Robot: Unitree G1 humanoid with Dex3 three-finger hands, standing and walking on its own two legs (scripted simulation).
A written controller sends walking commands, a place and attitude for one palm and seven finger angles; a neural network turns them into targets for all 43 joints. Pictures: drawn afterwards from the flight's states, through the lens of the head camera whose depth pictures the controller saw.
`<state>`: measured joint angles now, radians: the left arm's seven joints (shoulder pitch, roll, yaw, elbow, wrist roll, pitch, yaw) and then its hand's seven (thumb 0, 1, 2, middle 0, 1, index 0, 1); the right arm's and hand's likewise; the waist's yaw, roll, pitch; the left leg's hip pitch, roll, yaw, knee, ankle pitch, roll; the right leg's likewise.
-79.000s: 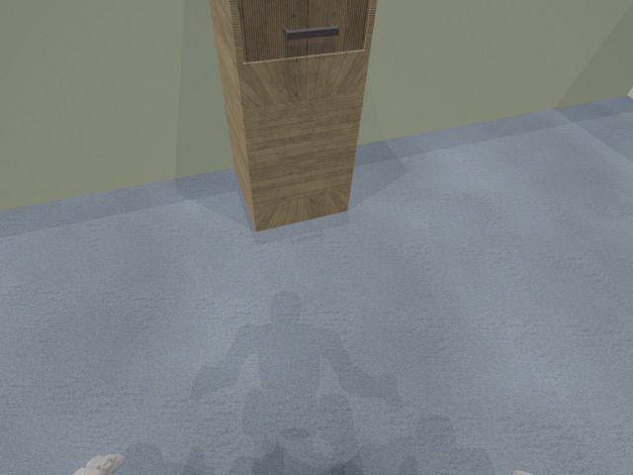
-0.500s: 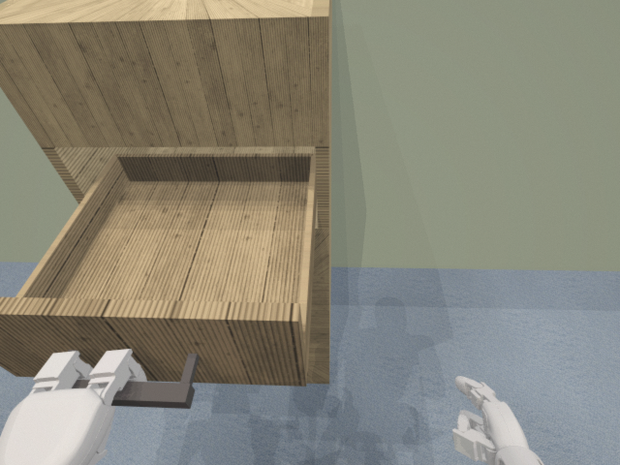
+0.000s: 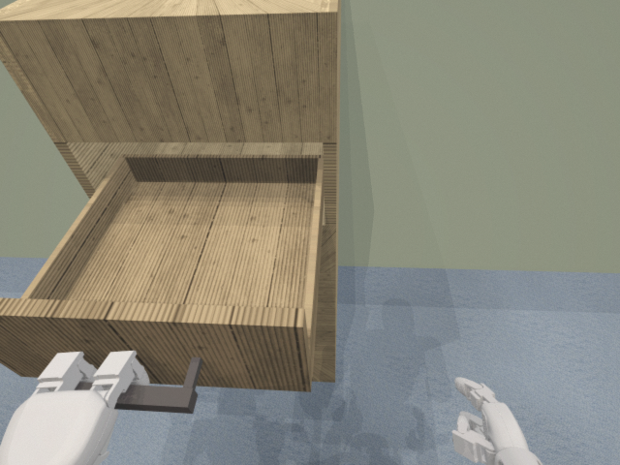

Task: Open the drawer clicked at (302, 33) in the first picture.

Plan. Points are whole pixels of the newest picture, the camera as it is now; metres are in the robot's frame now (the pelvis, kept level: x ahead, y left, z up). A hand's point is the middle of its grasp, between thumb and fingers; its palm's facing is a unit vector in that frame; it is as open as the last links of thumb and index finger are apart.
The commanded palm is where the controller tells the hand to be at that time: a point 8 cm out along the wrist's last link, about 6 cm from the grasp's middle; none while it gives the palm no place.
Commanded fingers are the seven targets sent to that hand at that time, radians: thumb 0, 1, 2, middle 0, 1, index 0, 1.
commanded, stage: open the thumb to release the handle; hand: left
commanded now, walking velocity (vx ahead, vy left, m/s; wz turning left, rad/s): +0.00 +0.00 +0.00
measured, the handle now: (127, 379) +0.18 +0.23 +0.08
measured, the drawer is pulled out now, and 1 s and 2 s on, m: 0.30 0.29 0.29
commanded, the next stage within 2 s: lift the hand off the handle in 0.46 s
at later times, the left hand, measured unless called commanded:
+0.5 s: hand (97, 434) +0.13 +0.25 +0.06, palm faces +0.01 -0.07 -1.00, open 12.7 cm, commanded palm +0.10 +0.26 +0.11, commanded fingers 0.00 -0.50 0.30 -0.30 -1.20 -0.30 -1.20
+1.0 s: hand (101, 428) +0.14 +0.25 +0.06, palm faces +0.04 -0.05 -1.00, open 13.5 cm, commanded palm +0.12 +0.25 +0.13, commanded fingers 0.00 -0.50 0.30 -0.30 -1.20 -0.30 -1.20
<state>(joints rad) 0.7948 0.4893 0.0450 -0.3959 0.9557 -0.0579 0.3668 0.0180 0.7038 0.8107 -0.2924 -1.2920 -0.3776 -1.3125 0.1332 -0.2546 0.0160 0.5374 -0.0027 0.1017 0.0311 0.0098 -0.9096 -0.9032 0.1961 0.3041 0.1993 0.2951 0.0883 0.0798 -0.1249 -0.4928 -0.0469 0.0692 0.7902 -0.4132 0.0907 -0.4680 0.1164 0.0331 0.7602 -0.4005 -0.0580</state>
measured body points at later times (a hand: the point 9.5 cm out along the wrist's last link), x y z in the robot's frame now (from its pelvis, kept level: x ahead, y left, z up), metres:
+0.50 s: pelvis -0.01 -0.02 +0.01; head -0.01 -0.04 +0.46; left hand +0.12 +0.25 +0.12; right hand +0.22 -0.21 -0.08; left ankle -0.01 +0.06 -0.71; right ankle -0.01 -0.09 -0.71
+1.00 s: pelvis -0.02 -0.03 +0.01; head -0.01 -0.05 +0.46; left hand +0.13 +0.25 +0.11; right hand +0.21 -0.21 -0.09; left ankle -0.01 +0.06 -0.71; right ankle -0.01 -0.09 -0.71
